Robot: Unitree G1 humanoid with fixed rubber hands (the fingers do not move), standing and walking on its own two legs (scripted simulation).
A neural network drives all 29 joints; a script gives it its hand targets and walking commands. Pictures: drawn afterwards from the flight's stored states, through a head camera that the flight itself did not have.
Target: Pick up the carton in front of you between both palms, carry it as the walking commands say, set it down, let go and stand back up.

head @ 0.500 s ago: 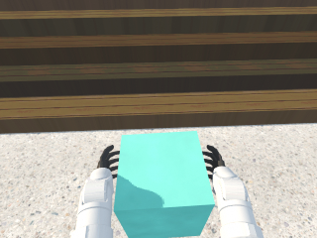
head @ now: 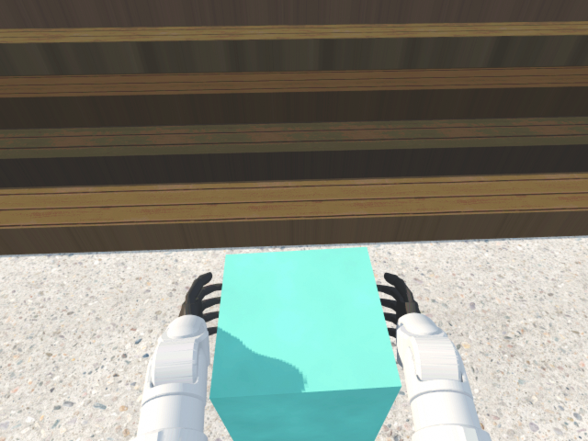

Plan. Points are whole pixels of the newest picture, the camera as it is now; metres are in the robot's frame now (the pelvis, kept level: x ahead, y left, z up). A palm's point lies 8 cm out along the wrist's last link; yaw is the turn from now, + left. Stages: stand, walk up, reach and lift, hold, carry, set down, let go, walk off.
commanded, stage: reach and lift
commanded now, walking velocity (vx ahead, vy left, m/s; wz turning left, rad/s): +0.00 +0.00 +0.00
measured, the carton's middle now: (301, 353) +0.28 +0.00 -0.04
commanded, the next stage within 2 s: hold in 0.18 s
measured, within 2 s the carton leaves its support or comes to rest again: neither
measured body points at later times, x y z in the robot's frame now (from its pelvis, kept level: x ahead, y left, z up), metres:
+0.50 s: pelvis -0.01 +0.00 +0.00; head -0.06 +0.00 +0.45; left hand +0.29 +0.15 +0.04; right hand +0.29 -0.15 +0.04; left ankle +0.00 +0.13 -0.75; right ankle +0.01 -0.13 -0.75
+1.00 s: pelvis +0.00 +0.00 +0.00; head -0.05 +0.00 +0.45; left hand +0.30 +0.15 +0.05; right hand +0.30 -0.15 +0.04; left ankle +0.00 +0.13 -0.74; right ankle +0.01 -0.13 -0.74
